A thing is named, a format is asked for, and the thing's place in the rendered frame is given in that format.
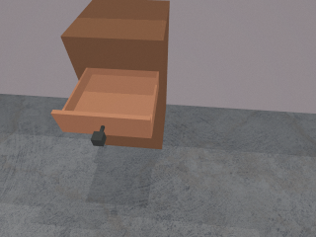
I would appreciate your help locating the drawer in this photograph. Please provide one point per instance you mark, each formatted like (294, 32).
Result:
(122, 100)

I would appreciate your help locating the cabinet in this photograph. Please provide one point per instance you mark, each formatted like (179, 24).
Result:
(124, 35)

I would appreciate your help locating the handle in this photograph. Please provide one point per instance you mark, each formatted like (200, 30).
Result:
(98, 137)

